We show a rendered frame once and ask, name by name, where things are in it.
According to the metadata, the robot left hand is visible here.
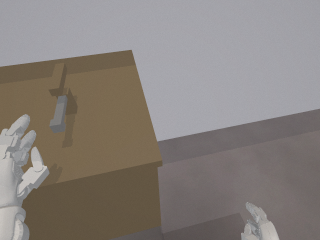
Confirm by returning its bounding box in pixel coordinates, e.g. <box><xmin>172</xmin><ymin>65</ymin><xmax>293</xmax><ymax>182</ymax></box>
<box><xmin>0</xmin><ymin>114</ymin><xmax>50</xmax><ymax>207</ymax></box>

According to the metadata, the left robot forearm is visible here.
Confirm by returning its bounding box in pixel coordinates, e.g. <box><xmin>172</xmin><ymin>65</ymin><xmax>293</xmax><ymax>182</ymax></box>
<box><xmin>0</xmin><ymin>205</ymin><xmax>30</xmax><ymax>240</ymax></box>

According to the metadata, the tap lever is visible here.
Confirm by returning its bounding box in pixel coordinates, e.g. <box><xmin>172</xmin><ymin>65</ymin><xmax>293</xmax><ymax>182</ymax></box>
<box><xmin>49</xmin><ymin>95</ymin><xmax>68</xmax><ymax>133</ymax></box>

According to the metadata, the counter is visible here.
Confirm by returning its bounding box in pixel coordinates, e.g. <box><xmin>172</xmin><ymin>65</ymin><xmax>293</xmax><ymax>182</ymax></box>
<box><xmin>0</xmin><ymin>50</ymin><xmax>163</xmax><ymax>240</ymax></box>

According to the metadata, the robot right hand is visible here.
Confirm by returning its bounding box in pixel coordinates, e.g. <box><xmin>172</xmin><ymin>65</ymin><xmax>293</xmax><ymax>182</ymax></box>
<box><xmin>241</xmin><ymin>202</ymin><xmax>280</xmax><ymax>240</ymax></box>

